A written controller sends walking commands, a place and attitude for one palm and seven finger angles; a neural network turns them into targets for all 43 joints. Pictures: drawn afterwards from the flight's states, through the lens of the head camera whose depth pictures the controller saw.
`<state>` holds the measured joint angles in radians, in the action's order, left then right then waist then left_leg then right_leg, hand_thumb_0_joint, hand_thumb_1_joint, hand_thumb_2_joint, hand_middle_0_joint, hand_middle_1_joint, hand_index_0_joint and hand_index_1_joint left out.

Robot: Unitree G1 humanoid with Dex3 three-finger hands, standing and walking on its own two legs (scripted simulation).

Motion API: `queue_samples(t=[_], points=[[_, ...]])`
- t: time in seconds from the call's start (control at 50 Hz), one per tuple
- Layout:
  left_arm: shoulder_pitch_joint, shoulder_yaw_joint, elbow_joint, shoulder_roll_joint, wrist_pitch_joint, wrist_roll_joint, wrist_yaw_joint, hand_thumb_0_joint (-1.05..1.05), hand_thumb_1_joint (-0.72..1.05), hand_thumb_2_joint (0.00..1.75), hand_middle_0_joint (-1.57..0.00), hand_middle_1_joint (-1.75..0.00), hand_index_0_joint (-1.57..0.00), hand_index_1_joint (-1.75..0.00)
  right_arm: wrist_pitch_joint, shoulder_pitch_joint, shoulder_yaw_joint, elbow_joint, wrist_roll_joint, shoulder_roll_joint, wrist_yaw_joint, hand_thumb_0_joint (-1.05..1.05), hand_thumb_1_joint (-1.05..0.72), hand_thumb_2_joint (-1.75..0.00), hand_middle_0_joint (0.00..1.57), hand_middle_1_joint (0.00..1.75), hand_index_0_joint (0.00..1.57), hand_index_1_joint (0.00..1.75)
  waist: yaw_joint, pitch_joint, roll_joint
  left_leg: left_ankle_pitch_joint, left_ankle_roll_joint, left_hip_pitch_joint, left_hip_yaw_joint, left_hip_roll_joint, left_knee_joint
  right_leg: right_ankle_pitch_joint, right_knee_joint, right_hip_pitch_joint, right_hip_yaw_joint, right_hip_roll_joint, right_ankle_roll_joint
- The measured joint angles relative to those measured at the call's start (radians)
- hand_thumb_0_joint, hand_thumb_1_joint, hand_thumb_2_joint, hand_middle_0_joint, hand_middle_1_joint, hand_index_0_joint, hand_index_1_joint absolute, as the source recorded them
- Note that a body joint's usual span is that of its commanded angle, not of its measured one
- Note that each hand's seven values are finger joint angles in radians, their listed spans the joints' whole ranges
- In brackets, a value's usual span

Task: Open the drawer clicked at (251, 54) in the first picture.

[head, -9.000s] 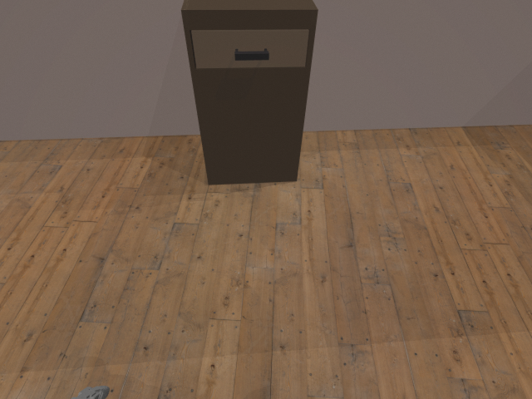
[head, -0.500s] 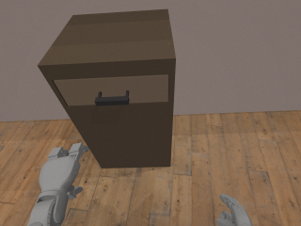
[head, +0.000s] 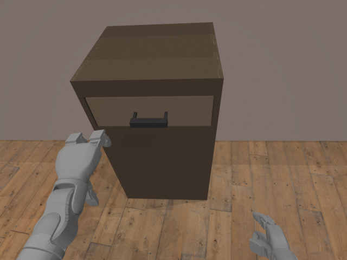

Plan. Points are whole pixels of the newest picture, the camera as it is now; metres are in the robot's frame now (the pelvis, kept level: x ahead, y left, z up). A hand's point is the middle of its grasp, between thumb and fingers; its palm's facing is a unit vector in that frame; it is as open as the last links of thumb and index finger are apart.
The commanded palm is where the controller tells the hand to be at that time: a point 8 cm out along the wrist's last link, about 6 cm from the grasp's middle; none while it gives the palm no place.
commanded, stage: raise the hand with hooked fingers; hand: left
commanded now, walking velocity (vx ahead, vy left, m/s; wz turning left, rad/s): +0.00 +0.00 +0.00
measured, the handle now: (149, 118) +0.57 +0.17 -0.04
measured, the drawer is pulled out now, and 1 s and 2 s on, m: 0.00 0.00 0.00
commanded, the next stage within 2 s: move the hooked fingers above the handle in 0.54 s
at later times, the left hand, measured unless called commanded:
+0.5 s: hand (88, 165) +0.29 +0.24 +0.07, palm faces +0.04 -0.09 -1.00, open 13.9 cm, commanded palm +0.27 +0.25 +0.14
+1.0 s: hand (107, 149) +0.35 +0.22 +0.07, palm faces +0.03 -0.06 -1.00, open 13.9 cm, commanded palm +0.33 +0.22 +0.12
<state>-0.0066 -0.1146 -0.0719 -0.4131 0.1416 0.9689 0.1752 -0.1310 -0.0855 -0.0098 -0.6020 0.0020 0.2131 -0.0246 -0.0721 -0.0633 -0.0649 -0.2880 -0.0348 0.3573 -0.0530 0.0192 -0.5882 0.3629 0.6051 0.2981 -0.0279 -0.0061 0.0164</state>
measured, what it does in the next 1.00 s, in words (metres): stands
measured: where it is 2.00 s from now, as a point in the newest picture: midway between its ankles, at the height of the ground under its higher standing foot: outside the picture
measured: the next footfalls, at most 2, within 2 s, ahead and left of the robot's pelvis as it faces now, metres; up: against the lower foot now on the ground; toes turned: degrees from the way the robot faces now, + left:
none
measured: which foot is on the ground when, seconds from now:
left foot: down 0.00-1.00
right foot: down 0.00-1.00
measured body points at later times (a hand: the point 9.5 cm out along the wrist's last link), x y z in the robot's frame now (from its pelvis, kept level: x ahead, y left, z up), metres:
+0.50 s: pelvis -0.01 +0.00 +0.01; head +0.02 -0.02 +0.45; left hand +0.29 +0.24 +0.13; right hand +0.17 -0.23 -0.12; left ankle +0.01 +0.10 -0.73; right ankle -0.03 -0.11 -0.73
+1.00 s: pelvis +0.00 -0.02 +0.00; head +0.02 -0.05 +0.45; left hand +0.34 +0.22 +0.12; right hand +0.18 -0.25 -0.12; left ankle +0.01 +0.10 -0.73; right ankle -0.03 -0.11 -0.73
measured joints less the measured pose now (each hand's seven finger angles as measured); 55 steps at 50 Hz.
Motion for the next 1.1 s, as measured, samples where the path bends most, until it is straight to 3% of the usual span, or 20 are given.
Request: queue_samples(t=[0.2,0.32,0.48,0.6,0.72,0.82,0.94,1.1], points=[[-0.119,0.013,-0.050,-0.039,-0.019,-0.019,-0.080,0.00,-0.48,0.30,-0.32,-1.20,-0.31,-1.19,-0.011,-0.028,-0.006,-0.020,-0.008,0.011,-0.001,0.01,-0.91,-0.90,0.21,0.30,0.20,0.30,-0.007,0.031,-0.007,0.033,-0.008,-0.038,0.014,0.009,0.053,-0.037,-0.069,-0.050,-0.014,-0.006,-0.007],[-0.093,0.030,-0.044,-0.038,-0.053,-0.035,-0.116,0.00,-0.49,0.30,-0.31,-1.20,-0.31,-1.20,-0.015,-0.058,0.004,-0.022,-0.007,0.025,0.009,0.01,-0.91,-0.90,0.21,0.30,0.20,0.30,0.002,0.040,-0.010,0.047,-0.010,-0.044,0.007,0.009,0.078,-0.051,-0.090,-0.052,-0.007,-0.006,-0.009],[-0.048,0.033,-0.011,-0.035,-0.125,-0.021,-0.053,0.00,-0.49,0.30,-0.32,-1.20,-0.32,-1.20,-0.001,-0.080,0.024,-0.041,-0.003,0.038,0.008,0.01,-0.91,-0.90,0.20,0.30,0.20,0.30,-0.003,0.048,-0.006,0.049,-0.006,-0.029,0.009,0.006,0.074,-0.051,-0.083,-0.036,-0.008,-0.003,-0.005],[-0.076,0.039,-0.043,-0.034,-0.084,-0.022,-0.015,0.00,-0.49,0.30,-0.32,-1.20,-0.32,-1.20,0.001,-0.066,0.028,-0.054,-0.013,0.036,0.007,0.01,-0.91,-0.90,0.20,0.30,0.20,0.30,-0.005,0.039,-0.012,0.052,0.000,-0.024,0.013,0.003,0.074,-0.050,-0.077,-0.029,-0.012,0.001,0.001],[-0.093,0.011,-0.084,-0.024,-0.039,-0.037,-0.055,0.00,-0.49,0.30,-0.32,-1.20,-0.31,-1.20,0.002,-0.050,0.016,-0.045,-0.020,0.033,0.000,0.01,-0.91,-0.90,0.20,0.30,0.20,0.30,0.002,0.028,-0.014,0.054,0.006,-0.037,0.017,0.000,0.083,-0.048,-0.081,-0.040,-0.015,0.004,0.006],[-0.159,-0.029,-0.151,-0.012,-0.076,-0.015,-0.071,0.00,-0.49,0.30,-0.32,-1.20,-0.31,-1.20,0.014,-0.040,0.011,-0.042,-0.015,0.031,-0.012,0.01,-0.91,-0.90,0.21,0.30,0.20,0.30,0.005,0.032,-0.002,0.051,0.012,-0.025,0.026,-0.003,0.072,-0.041,-0.068,-0.030,-0.024,0.007,0.013],[-0.236,-0.016,-0.229,-0.011,-0.125,0.005,-0.030,0.00,-0.49,0.30,-0.32,-1.20,-0.32,-1.20,0.019,-0.047,0.018,-0.050,-0.017,0.026,-0.019,0.01,-0.91,-0.90,0.21,0.30,0.20,0.30,0.015,0.020,0.006,0.039,0.019,0.004,0.025,-0.011,0.052,-0.030,-0.050,0.000,-0.022,0.015,0.020],[-0.313,-0.006,-0.347,-0.008,-0.060,0.006,-0.024,0.00,-0.49,0.30,-0.32,-1.20,-0.31,-1.20,0.004,-0.092,0.032,-0.059,-0.024,0.038,-0.014,0.01,-0.91,-0.90,0.20,0.30,0.20,0.30,0.033,-0.002,0.002,0.023,0.022,0.038,0.020,-0.015,0.036,-0.016,-0.033,0.036,-0.017,0.018,0.023]])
